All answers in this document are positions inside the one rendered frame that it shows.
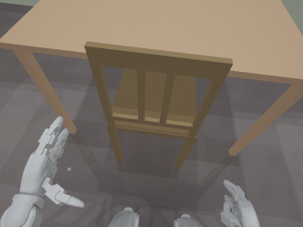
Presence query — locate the right robot shin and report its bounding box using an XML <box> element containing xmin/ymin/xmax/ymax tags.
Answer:
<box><xmin>181</xmin><ymin>214</ymin><xmax>190</xmax><ymax>218</ymax></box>

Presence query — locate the table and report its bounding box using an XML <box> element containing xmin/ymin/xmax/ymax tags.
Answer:
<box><xmin>0</xmin><ymin>0</ymin><xmax>303</xmax><ymax>156</ymax></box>

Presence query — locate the robot right hand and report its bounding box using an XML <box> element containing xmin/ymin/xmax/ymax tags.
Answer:
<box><xmin>221</xmin><ymin>180</ymin><xmax>260</xmax><ymax>227</ymax></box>

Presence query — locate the chair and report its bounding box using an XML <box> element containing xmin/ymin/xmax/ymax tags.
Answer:
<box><xmin>84</xmin><ymin>42</ymin><xmax>233</xmax><ymax>170</ymax></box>

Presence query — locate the robot left hand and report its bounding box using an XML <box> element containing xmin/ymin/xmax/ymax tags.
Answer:
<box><xmin>19</xmin><ymin>116</ymin><xmax>85</xmax><ymax>208</ymax></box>

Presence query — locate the right robot thigh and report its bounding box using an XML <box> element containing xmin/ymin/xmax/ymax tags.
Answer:
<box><xmin>173</xmin><ymin>217</ymin><xmax>203</xmax><ymax>227</ymax></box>

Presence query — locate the robot left forearm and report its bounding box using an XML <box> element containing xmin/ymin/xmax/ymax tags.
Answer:
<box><xmin>0</xmin><ymin>193</ymin><xmax>45</xmax><ymax>227</ymax></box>

